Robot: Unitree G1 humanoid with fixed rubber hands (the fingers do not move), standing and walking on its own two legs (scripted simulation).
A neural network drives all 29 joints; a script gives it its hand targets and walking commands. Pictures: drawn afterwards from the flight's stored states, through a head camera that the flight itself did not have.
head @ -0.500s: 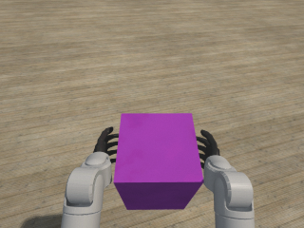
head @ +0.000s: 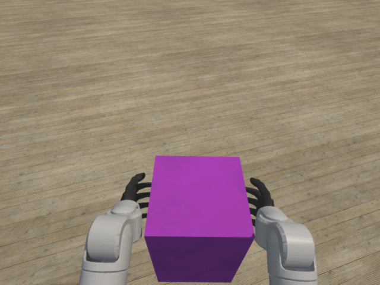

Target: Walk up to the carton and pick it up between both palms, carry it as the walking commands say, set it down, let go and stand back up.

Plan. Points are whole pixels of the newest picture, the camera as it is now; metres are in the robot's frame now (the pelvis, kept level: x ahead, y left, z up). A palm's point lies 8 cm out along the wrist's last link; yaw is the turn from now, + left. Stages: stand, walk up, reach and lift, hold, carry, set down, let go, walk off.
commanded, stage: carry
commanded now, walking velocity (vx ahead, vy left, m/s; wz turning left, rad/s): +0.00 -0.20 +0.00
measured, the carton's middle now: (195, 223) +0.25 -0.01 +0.01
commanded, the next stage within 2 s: none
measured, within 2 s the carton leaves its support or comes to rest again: neither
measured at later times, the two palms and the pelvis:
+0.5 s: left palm (187, 227) +0.21 +0.01 +0.09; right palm (329, 227) +0.21 -0.25 +0.08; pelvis -0.05 -0.13 -0.01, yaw +1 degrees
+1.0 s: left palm (246, 275) +0.13 -0.08 +0.09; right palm out of the picture +0.15 -0.34 +0.10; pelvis -0.11 -0.23 +0.01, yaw +2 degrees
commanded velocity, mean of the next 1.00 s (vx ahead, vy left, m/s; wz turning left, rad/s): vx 0.00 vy -0.20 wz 0.00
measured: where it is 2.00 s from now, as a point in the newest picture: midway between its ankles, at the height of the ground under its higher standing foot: outside the picture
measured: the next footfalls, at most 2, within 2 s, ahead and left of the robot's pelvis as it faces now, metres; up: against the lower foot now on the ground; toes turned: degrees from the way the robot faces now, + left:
left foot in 0.16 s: +0.01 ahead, +0.06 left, +0.00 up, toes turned +11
right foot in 0.46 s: +0.02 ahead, -0.26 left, +0.00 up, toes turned -3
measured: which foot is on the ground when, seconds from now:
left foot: up 0.00-0.14, down 0.16-0.48, up 0.50-0.76, down 0.78-1.00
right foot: down 0.00-0.18, up 0.20-0.44, down 0.46-0.78, up 0.80-1.00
